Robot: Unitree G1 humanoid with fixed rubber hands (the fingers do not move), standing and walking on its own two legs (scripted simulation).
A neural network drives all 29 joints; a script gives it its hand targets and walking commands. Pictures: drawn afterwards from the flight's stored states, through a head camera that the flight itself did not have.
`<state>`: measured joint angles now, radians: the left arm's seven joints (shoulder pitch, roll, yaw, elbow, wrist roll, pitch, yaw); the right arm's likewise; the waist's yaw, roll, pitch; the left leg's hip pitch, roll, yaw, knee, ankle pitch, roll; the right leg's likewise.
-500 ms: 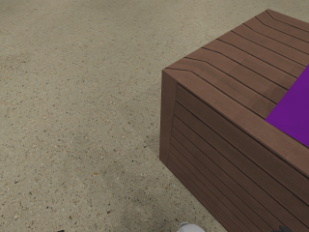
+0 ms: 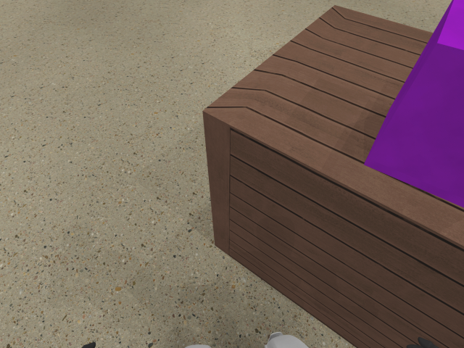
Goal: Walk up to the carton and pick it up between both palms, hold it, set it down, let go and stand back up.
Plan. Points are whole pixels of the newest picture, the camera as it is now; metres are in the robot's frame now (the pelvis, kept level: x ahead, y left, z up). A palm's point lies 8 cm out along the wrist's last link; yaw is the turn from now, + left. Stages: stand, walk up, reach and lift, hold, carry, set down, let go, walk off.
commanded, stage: walk up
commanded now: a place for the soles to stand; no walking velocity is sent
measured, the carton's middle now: out of the picture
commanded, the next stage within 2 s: none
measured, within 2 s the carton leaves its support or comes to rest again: neither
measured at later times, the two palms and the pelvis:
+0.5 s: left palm out of the picture +0.14 +0.28 -0.10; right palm out of the picture +0.01 -0.34 -0.09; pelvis -0.01 -0.01 +0.00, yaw -13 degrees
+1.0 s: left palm (115, 325) +0.18 +0.25 -0.11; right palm out of the picture -0.03 -0.36 -0.08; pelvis +0.00 -0.02 +0.00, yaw -20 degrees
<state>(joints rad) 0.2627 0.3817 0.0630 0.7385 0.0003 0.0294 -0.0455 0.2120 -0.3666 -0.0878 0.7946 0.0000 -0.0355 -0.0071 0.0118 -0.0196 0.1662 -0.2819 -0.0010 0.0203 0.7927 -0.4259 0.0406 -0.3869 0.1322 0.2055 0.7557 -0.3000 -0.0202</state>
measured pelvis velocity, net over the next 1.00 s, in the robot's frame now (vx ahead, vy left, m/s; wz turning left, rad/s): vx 0.00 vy -0.02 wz -0.35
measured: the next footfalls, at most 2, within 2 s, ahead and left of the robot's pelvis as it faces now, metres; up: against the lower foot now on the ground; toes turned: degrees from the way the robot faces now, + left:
right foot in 0.38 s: +0.07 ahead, -0.11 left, +0.00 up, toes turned -5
left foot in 0.68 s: +0.06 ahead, +0.10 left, +0.00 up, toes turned -11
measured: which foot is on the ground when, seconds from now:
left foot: down 0.00-0.40, up 0.42-0.66, down 0.68-1.00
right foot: down 0.00-0.00, up 0.02-0.36, down 0.38-0.70, up 0.72-0.98, down 1.00-1.00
